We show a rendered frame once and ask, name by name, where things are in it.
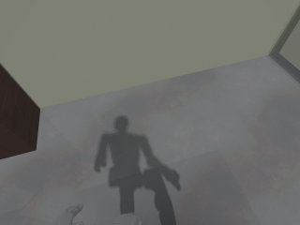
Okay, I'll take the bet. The left robot thigh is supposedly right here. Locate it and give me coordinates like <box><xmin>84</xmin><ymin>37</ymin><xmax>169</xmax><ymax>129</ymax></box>
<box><xmin>111</xmin><ymin>213</ymin><xmax>143</xmax><ymax>225</ymax></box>

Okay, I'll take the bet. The left robot hand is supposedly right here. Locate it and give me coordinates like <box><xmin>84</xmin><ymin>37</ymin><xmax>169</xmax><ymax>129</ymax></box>
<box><xmin>55</xmin><ymin>203</ymin><xmax>84</xmax><ymax>225</ymax></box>

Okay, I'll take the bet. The cupboard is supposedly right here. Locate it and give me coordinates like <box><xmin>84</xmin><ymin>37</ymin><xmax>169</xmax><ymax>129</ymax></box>
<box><xmin>0</xmin><ymin>65</ymin><xmax>40</xmax><ymax>159</ymax></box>

